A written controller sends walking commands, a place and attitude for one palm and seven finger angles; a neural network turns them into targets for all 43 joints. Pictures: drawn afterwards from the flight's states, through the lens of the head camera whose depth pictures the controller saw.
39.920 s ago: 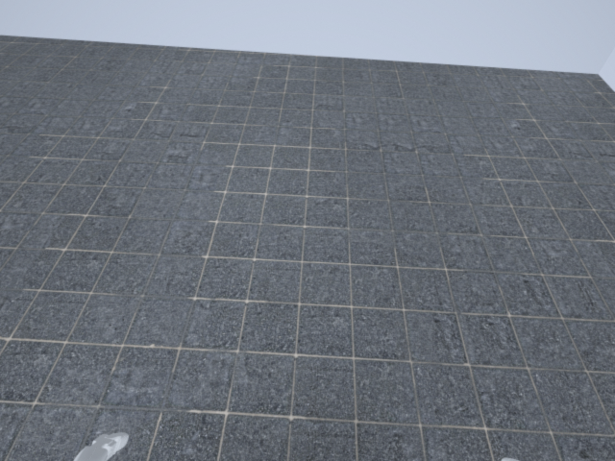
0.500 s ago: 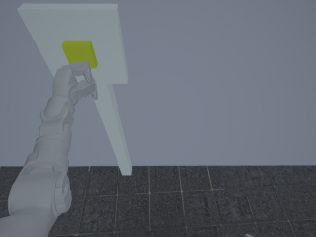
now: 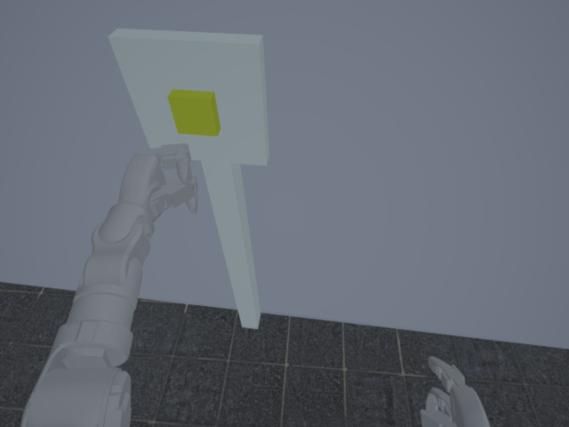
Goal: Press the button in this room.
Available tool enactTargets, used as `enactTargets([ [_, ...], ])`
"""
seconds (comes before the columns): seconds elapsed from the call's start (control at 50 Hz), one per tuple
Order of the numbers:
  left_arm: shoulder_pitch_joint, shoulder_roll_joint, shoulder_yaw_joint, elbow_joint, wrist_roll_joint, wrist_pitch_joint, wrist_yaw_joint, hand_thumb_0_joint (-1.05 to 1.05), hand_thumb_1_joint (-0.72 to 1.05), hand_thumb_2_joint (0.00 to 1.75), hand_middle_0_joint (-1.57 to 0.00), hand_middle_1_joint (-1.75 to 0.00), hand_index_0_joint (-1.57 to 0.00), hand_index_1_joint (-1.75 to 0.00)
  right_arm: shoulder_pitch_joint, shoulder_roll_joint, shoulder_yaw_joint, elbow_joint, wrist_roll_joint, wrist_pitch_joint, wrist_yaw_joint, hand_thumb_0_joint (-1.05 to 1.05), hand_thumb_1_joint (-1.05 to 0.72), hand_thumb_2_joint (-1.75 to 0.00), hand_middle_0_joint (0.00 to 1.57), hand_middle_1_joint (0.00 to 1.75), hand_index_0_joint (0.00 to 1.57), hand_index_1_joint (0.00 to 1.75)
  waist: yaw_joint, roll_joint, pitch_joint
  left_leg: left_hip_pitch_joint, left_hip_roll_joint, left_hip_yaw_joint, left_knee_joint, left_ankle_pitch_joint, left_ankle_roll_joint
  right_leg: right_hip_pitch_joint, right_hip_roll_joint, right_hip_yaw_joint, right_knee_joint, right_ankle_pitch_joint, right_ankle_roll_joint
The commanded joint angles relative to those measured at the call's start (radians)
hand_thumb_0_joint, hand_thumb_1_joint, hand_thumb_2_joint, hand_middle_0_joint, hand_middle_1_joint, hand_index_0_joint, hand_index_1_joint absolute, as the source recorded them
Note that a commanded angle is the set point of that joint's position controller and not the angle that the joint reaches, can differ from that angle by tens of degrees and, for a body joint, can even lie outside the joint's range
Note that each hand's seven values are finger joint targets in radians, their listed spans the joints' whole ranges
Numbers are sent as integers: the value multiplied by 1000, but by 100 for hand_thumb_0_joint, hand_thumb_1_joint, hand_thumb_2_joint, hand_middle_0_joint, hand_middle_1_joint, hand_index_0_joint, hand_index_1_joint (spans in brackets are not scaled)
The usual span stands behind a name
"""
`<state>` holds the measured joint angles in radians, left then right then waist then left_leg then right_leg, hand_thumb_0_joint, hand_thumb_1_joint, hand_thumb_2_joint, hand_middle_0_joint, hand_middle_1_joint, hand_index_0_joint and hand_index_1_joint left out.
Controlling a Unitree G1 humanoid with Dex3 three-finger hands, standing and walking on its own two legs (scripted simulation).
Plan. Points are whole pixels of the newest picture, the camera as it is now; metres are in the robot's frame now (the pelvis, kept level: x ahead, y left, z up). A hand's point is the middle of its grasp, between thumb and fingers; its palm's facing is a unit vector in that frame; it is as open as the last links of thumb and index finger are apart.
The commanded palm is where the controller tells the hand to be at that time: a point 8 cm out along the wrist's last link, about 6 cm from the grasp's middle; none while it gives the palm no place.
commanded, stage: draw the hand back to the body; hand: left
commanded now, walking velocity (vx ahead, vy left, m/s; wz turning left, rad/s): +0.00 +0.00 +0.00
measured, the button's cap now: (196, 112) +0.53 +0.17 +0.17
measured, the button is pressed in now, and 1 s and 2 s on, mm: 0 0 0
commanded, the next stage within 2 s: step back with the hand held close in 1.44 s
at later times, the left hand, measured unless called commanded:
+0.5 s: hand (132, 238) +0.29 +0.19 +0.16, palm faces -0.03 -1.00 -0.08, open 3.1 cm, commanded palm +0.25 +0.24 +0.16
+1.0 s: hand (66, 297) +0.21 +0.23 +0.17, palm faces +0.34 -0.88 -0.32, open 3.1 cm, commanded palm +0.16 +0.28 +0.18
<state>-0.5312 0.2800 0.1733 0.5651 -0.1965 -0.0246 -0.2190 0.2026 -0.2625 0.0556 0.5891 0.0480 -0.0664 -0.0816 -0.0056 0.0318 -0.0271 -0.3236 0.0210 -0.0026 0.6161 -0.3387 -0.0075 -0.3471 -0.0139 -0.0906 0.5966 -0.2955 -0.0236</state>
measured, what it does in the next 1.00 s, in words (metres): stands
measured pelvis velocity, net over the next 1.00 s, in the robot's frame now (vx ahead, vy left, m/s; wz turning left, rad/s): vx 0.00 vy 0.01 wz -0.02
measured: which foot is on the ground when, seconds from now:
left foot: down 0.00-1.00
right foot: down 0.00-1.00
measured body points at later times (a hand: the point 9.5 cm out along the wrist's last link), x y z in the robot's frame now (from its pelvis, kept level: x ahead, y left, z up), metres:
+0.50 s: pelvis -0.01 +0.00 +0.01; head -0.04 -0.01 +0.46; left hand +0.28 +0.25 +0.17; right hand +0.17 -0.22 -0.06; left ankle -0.01 +0.13 -0.73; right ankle +0.01 -0.10 -0.73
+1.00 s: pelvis +0.00 +0.01 +0.02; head -0.03 -0.01 +0.47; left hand +0.19 +0.28 +0.19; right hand +0.18 -0.20 -0.07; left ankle -0.01 +0.13 -0.73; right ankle +0.01 -0.10 -0.73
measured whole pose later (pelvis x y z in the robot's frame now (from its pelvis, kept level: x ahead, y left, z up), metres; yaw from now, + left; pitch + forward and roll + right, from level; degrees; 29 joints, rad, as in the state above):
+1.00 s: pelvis +0.00 +0.01 +0.02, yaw -1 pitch -6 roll +0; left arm 0.37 0.28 0.22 -0.33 -0.05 -0.10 0.09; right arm 0.19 -0.21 0.05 0.66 -0.02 -0.09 -0.07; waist 0.05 0.07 0.04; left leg -0.04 0.01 0.03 0.39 -0.24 0.00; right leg -0.07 -0.01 -0.06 0.37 -0.19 -0.01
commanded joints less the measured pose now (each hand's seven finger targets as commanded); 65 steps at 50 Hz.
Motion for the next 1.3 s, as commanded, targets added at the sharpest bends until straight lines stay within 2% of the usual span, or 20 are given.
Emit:
enactTargets([
  [0.0, -330, 211, 108, -257, -19, -78, -2, 0, 90, 90, -130, -150, -130, -150, -19, -118, -45, -138, -4, -43, -4, 0, -90, -90, 20, 30, 20, 30, 14, 14, -389, 121, -40, -3, -71, 327, 31, 198, 5, 53, -37, 395, -15],
  [0.04, -233, 197, 112, -286, -27, -70, -12, 0, 90, 90, -130, -150, -130, -150, -35, -112, -43, -152, -3, -46, 5, 0, -90, -90, 20, 30, 20, 30, 36, 0, -397, 120, -37, 6, -74, 382, 29, 235, 3, 51, -28, 460, -14],
  [0.1, -107, 217, 147, -317, -38, -46, -21, 0, 90, 90, -130, -150, -130, -150, -55, -115, -42, -169, 3, -41, 15, 0, -90, -90, 20, 30, 20, 30, 51, -70, -304, 64, -30, 15, -101, 332, 31, 242, 3, 49, -45, 432, -8],
  [0.16, -89, 210, 134, -423, -45, -25, -25, 0, 90, 90, -130, -150, -130, -150, -84, -116, -40, -188, 7, -39, 12, 0, -90, -90, 20, 30, 20, 30, 44, -77, -241, 62, -29, 16, -123, 275, 36, 227, 4, 52, -71, 360, -5],
  [0.22, -101, 211, 132, -547, -51, -7, -24, 0, 90, 90, -130, -150, -130, -150, -105, -107, -37, -197, 8, -55, 2, 0, -90, -90, 20, 30, 20, 30, 40, -6, -238, 103, -30, 13, -139, 234, 36, 211, 6, 57, -94, 295, -7],
  [0.32, -54, 193, 116, -665, -71, 8, -45, 0, 90, 90, -130, -150, -130, -150, -118, -103, -31, -185, 7, -94, -19, 0, -90, -90, 20, 30, 20, 30, 27, 22, -220, 144, -32, 2, -154, 200, 35, 197, 12, 54, -124, 229, -6],
  [0.36, 2, 190, 115, -664, -79, 24, -59, 0, 90, 90, -130, -150, -130, -150, -121, -106, -29, -177, 7, -109, -24, 0, -90, -90, 20, 30, 20, 30, 27, -8, -195, 145, -31, -4, -158, 181, 37, 185, 15, 50, -135, 198, -5],
  [0.44, 143, 165, 111, -690, -94, 83, -86, 0, 90, 90, -130, -150, -130, -150, -131, -102, -24, -175, 9, -124, -25, 0, -90, -90, 20, 30, 20, 30, 45, 11, -155, 136, -34, -5, -173, 166, 31, 182, 13, 42, -147, 181, -3],
  [0.46, 182, 207, 87, -852, 25, -9, 66, 0, 90, 90, -130, -150, -130, -150, -124, -88, -35, -159, -24, -134, -20, 0, -90, -90, 20, 30, 20, 30, 44, -31, -75, 135, -30, 9, -204, 158, 39, 159, 7, 58, -218, 113, 2],
  [0.48, 289, 144, 62, -809, 43, -31, 138, 0, 90, 90, -130, -150, -130, -150, -138, -85, -31, -140, -33, -135, -20, 0, -90, -90, 20, 30, 20, 30, 37, -46, -23, 131, -23, 6, -220, 131, 37, 152, 5, 56, -231, 84, 5],
  [0.5, 373, 112, 50, -789, 49, -32, 170, 0, 90, 90, -130, -150, -130, -150, -140, -83, -29, -138, -33, -129, -17, 0, -90, -90, 20, 30, 20, 30, 43, -67, 8, 114, -19, -3, -234, 112, 35, 154, 2, 51, -231, 62, 7],
  [0.56, 378, 165, 82, -873, 90, -68, 245, 0, 90, 90, -130, -150, -130, -150, -147, -83, -32, -115, -41, -105, -15, 0, -90, -90, 20, 30, 20, 30, 44, -22, -15, 151, -18, 7, -256, 108, 35, 198, 4, 64, -263, 45, 4],
  [0.64, 367, 194, 108, -1001, 128, -116, 304, 0, 90, 90, -130, -150, -130, -150, -159, -63, -32, -118, -51, -100, -22, 0, -90, -90, 20, 30, 20, 30, 48, 67, -105, 221, -22, 9, -282, 141, 33, 268, -1, 66, -264, 80, -1],
  [0.72, 468, 176, 97, -1061, 145, -135, 329, 0, 90, 90, -130, -150, -130, -150, -168, -58, -35, -108, -61, -106, -21, 0, -90, -90, 20, 30, 20, 30, 53, 81, -99, 246, -21, 5, -293, 192, 31, 296, 1, 61, -275, 126, -2],
  [0.78, 600, 143, 85, -1046, 146, -133, 329, 0, 90, 90, -130, -150, -130, -150, -171, -60, -39, -103, -63, -101, -14, 0, -90, -90, 20, 30, 20, 30, 56, 1, -51, 237, -15, 3, -300, 235, 31, 302, 6, 54, -283, 160, 2],
  [0.86, 741, 138, 107, -1039, 149, -128, 325, 0, 90, 90, -130, -150, -130, -150, -171, -65, -49, -100, -65, -85, -4, 0, -90, -90, 20, 30, 20, 30, 65, -35, 7, 219, -12, 3, -304, 251, 30, 296, 11, 52, -296, 163, 4],
  [1.04, 900, 191, 196, -1237, 154, -148, 339, 0, 90, 90, -130, -150, -130, -150, -165, -50, -58, -129, -67, -86, -4, 0, -90, -90, 20, 30, 20, 30, 79, 46, -46, 235, -12, 8, -280, 312, 25, 330, 7, 55, -274, 230, 2],
  [1.14, 1001, 187, 211, -1273, 156, -146, 345, 0, 90, 90, -130, -150, -130, -150, -149, -49, -61, -133, -67, -102, -6, 0, -90, -90, 20, 30, 20, 30, 79, 33, -10, 228, -9, 8, -274, 324, 21, 309, 11, 50, -273, 240, 5],
  [1.2, 965, 159, 180, -1226, 160, -137, 344, 0, 90, 90, -130, -150, -130, -150, -143, -53, -60, -119, -66, -103, -8, 0, -90, -90, 20, 30, 20, 30, 65, 7, 61, 214, -8, 7, -281, 277, 27, 263, 13, 49, -293, 188, 7],
  [1.28, 916, 161, 177, -1209, 164, -138, 350, 0, 90, 90, -130, -150, -130, -150, -143, -54, -63, -115, -64, -103, -17, 0, -90, -90, 20, 30, 20, 30, 62, 0, 71, 225, -9, 7, -287, 214, 33, 240, 8, 54, -313, 109, 8],
])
